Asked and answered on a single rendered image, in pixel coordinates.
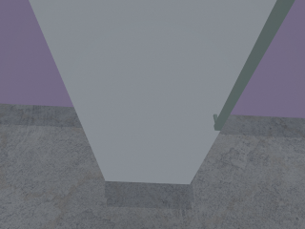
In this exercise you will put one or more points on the handle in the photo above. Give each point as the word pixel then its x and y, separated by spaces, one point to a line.
pixel 273 23

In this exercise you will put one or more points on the fridge door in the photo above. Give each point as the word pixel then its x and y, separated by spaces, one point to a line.
pixel 146 77

